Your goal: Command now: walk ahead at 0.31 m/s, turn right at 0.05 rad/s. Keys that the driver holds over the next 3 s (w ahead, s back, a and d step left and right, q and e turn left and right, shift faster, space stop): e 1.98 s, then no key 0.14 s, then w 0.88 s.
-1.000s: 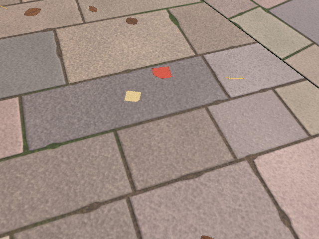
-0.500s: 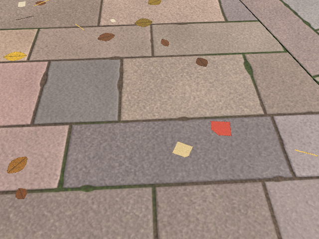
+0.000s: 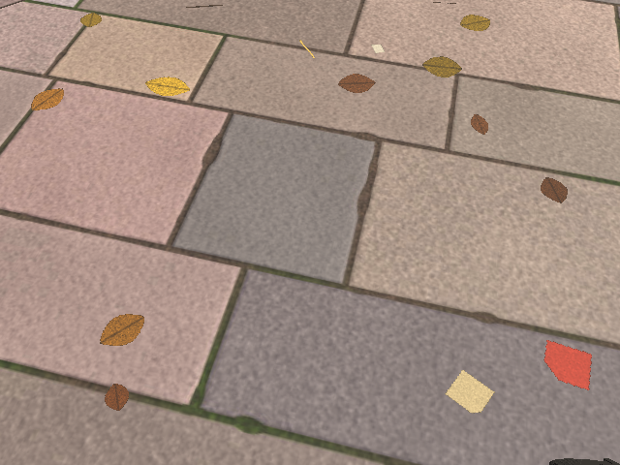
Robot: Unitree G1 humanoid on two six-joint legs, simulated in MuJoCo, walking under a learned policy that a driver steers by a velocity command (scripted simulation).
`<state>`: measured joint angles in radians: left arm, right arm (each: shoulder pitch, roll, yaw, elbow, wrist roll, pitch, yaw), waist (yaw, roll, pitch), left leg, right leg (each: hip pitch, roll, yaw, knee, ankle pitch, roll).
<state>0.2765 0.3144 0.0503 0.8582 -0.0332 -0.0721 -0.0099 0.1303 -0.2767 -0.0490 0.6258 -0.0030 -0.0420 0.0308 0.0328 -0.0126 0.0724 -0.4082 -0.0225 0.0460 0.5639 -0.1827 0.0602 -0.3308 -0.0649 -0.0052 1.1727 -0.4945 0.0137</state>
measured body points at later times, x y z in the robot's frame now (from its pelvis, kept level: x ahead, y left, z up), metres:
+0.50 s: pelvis +0.15 -0.03 +0.00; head +0.20 -0.06 +0.45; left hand +0.36 +0.21 -0.09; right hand +0.24 -0.34 -0.11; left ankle +0.09 +0.10 -0.64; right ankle +0.19 -0.13 -0.73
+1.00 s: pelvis +0.19 +0.01 +0.01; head +0.24 +0.01 +0.46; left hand +0.48 +0.18 -0.09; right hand +0.15 -0.30 -0.08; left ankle +0.26 +0.11 -0.73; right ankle +0.11 -0.10 -0.64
